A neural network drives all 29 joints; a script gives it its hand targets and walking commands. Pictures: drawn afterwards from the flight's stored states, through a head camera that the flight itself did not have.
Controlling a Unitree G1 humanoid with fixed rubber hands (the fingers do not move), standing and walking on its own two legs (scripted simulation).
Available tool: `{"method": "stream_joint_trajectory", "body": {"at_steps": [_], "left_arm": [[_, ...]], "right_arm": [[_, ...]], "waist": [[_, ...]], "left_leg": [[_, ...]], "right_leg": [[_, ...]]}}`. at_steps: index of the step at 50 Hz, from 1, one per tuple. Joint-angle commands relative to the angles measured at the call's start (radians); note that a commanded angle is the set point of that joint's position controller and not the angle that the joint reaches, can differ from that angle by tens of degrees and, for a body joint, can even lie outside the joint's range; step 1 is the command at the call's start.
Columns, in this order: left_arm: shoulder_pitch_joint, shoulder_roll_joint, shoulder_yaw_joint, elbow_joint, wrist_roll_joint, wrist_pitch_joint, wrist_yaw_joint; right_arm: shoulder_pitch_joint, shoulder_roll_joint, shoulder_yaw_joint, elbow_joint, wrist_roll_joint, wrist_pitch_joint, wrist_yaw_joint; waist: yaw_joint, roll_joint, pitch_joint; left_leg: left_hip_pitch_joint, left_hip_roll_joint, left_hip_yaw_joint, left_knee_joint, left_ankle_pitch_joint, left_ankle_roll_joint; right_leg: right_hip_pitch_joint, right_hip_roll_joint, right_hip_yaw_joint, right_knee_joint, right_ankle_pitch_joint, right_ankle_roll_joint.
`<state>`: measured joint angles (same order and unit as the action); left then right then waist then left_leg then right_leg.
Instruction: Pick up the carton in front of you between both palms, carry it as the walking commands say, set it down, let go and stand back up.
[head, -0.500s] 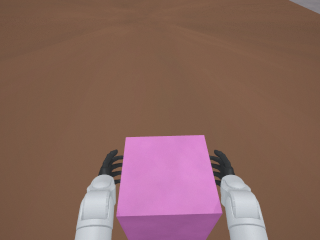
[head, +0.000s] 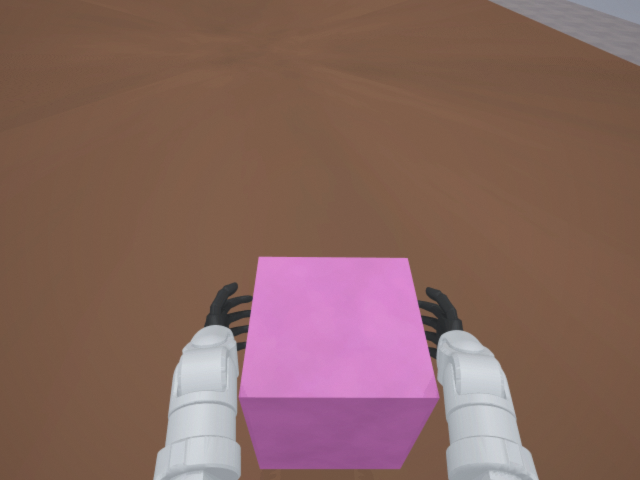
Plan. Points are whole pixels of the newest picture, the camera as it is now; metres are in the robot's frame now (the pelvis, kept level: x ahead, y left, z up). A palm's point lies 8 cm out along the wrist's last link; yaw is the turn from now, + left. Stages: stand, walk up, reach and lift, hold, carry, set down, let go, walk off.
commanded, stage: set down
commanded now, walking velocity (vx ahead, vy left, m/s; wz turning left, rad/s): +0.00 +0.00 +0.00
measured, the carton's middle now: (331, 366) +0.32 +0.01 -0.04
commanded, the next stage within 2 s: none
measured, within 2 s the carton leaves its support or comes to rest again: neither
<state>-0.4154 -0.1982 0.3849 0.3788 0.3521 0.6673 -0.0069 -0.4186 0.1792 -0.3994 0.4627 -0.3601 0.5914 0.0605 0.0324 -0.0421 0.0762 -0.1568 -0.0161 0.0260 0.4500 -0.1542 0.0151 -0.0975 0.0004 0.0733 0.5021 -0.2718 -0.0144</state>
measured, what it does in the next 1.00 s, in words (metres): lowers itself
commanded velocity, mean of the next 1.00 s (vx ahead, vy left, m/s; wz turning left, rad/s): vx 0.00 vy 0.00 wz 0.00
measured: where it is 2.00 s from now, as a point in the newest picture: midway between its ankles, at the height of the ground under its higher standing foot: outside the picture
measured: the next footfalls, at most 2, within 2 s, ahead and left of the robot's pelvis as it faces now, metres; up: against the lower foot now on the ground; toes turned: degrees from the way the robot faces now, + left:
none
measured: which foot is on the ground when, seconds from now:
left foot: down 0.00-1.00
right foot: down 0.00-1.00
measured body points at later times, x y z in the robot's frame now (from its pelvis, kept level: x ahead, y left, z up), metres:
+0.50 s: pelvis -0.02 -0.02 -0.09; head +0.19 +0.00 +0.31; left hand +0.35 +0.18 -0.17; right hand +0.39 -0.12 -0.17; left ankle +0.07 +0.11 -0.74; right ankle +0.02 -0.14 -0.74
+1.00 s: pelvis -0.05 -0.03 -0.21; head +0.21 +0.00 +0.16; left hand +0.38 +0.21 -0.31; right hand +0.44 -0.09 -0.31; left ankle +0.07 +0.11 -0.74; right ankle +0.02 -0.14 -0.74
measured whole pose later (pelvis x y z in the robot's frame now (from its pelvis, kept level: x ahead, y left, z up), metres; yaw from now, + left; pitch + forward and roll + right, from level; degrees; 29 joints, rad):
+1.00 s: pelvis -0.05 -0.03 -0.21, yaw -1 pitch +44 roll -1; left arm -0.80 -0.06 0.54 0.55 0.23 0.26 0.00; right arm -0.90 0.05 -0.35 0.73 -0.20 0.22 -0.08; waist 0.11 -0.07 -0.19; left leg -1.87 0.02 -0.05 1.49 -0.39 -0.03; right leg -1.80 0.08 0.01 1.56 -0.53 -0.01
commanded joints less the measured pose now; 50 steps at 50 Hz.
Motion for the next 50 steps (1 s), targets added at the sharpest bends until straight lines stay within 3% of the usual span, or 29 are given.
{"method": "stream_joint_trajectory", "body": {"at_steps": [1,5,8,12,16,21,25,29,32,40,50], "left_arm": [[-0.564,-0.852,-0.374,0.162,-0.157,-0.061,-0.207],[-0.537,-0.710,-0.205,0.220,-0.049,-0.137,-0.161],[-0.488,-0.630,-0.162,0.215,-0.014,-0.224,-0.141],[-0.481,-0.649,-0.251,0.186,-0.042,-0.365,-0.139],[-0.536,-0.712,-0.393,0.173,-0.110,-0.496,-0.142],[-0.585,-0.746,-0.549,0.088,-0.193,-0.564,-0.150],[-0.584,-0.716,-0.566,0.070,-0.218,-0.545,-0.163],[-0.630,-0.706,-0.510,0.118,-0.203,-0.491,-0.192],[-0.678,-0.707,-0.462,0.160,-0.187,-0.452,-0.212],[-0.810,-0.690,-0.386,0.221,-0.186,-0.421,-0.220],[-0.955,-0.664,-0.370,0.215,-0.225,-0.414,-0.188]], "right_arm": [[-0.631,0.777,0.344,0.138,0.122,-0.077,0.224],[-0.596,0.656,0.184,0.224,0.017,-0.141,0.183],[-0.540,0.601,0.167,0.235,-0.004,-0.212,0.158],[-0.525,0.628,0.259,0.205,0.052,-0.346,0.144],[-0.589,0.705,0.426,0.185,0.130,-0.469,0.129],[-0.617,0.789,0.626,0.102,0.223,-0.532,0.079],[-0.623,0.802,0.672,0.081,0.246,-0.507,0.048],[-0.668,0.817,0.630,0.133,0.233,-0.449,0.052],[-0.723,0.826,0.581,0.177,0.219,-0.414,0.060],[-0.868,0.799,0.501,0.255,0.209,-0.394,0.052],[-1.038,0.742,0.512,0.269,0.252,-0.398,0.032]], "waist": [[-0.007,0.066,-0.142],[0.003,0.060,-0.130],[0.021,0.044,-0.195],[0.024,0.035,-0.370],[0.033,0.026,-0.636],[0.054,0.012,-1.055],[0.071,-0.010,-1.132],[0.086,-0.024,-1.024],[0.098,-0.025,-0.976],[0.116,-0.025,-1.041],[0.143,-0.025,-1.186]], "left_leg": [[0.199,-0.025,-0.149,-0.067,-0.301,-0.020],[0.098,-0.036,-0.131,0.014,-0.213,-0.015],[-0.006,-0.053,-0.101,0.097,-0.060,-0.019],[-0.088,-0.074,-0.085,0.223,0.160,-0.024],[-0.158,-0.082,-0.088,0.377,0.301,-0.026],[-0.246,-0.097,-0.071,0.559,0.468,-0.030],[-0.455,-0.112,-0.036,0.631,0.349,-0.041],[-0.670,-0.115,-0.016,0.670,0.138,-0.038],[-0.781,-0.115,-0.008,0.707,0.054,-0.035],[-0.952,-0.115,0.007,0.843,0.027,-0.044],[-1.065,-0.117,0.023,1.003,0.037,-0.067]], "right_leg": [[-0.330,0.078,0.011,-0.086,-0.174,-0.056],[-0.431,0.086,0.009,-0.009,-0.140,-0.054],[-0.505,0.098,0.004,0.055,-0.057,-0.040],[-0.614,0.124,-0.012,0.148,0.043,-0.022],[-0.742,0.144,-0.016,0.273,0.113,-0.003],[-0.834,0.157,-0.013,0.428,0.286,0.031],[-0.884,0.160,-0.008,0.504,0.254,0.047],[-1.001,0.164,-0.013,0.547,0.075,0.045],[-1.087,0.169,-0.018,0.582,-0.015,0.040],[-1.256,0.188,-0.038,0.721,-0.064,0.032],[-1.410,0.215,-0.076,0.912,-0.092,0.028]]}}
